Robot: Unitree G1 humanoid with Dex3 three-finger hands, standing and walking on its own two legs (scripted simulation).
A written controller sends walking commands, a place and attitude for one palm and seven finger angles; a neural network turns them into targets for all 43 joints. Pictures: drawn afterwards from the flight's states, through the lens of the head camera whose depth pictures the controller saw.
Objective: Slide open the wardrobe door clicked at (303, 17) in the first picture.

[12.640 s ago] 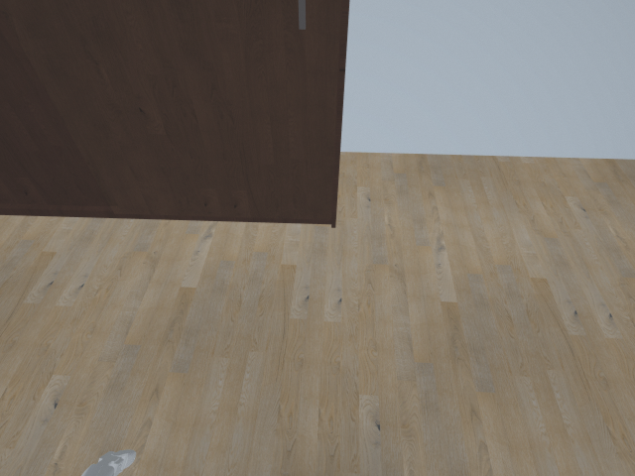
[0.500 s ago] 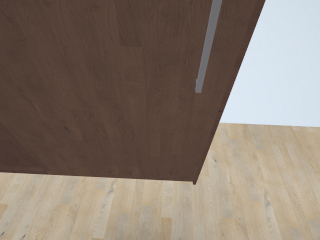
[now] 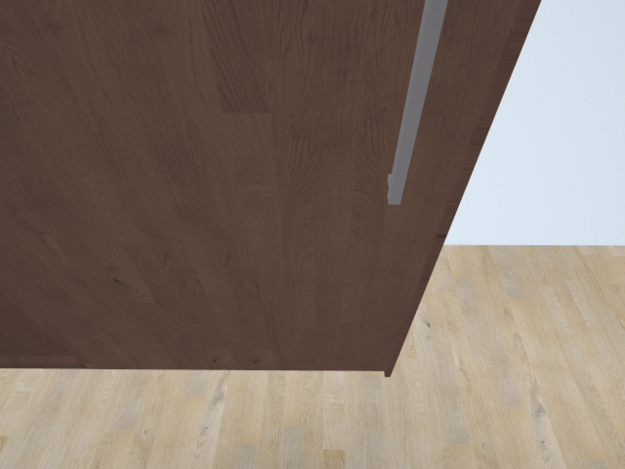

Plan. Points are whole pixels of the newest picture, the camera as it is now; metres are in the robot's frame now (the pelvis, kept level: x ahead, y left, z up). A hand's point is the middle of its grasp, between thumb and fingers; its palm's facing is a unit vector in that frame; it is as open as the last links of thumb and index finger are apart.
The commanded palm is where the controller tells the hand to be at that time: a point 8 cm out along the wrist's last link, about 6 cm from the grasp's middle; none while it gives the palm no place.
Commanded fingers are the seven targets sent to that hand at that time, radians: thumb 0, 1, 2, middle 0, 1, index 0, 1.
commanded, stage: come to a stop and stand still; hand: right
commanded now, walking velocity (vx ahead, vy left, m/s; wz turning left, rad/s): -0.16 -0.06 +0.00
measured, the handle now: (411, 98) +0.50 -0.09 +0.23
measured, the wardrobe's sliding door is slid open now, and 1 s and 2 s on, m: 0.00 0.00 0.00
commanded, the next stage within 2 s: look again from close up in 1.48 s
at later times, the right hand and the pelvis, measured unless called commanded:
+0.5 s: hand out of the picture +0.08 -0.20 -0.17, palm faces -0.03 +0.96 -0.28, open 7.3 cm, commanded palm none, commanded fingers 0.00 -0.90 -0.90 0.20 0.30 0.20 0.30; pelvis +0.02 +0.00 +0.00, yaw +2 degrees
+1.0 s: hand out of the picture -0.03 -0.22 -0.17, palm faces +0.00 +0.98 -0.21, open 7.4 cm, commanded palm none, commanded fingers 0.00 -0.90 -0.90 0.20 0.30 0.20 0.30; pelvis -0.04 -0.03 +0.00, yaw +0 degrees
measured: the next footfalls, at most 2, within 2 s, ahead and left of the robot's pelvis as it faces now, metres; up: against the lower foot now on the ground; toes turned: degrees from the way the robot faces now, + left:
none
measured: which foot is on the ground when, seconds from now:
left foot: down 0.00-1.00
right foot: down 0.00-1.00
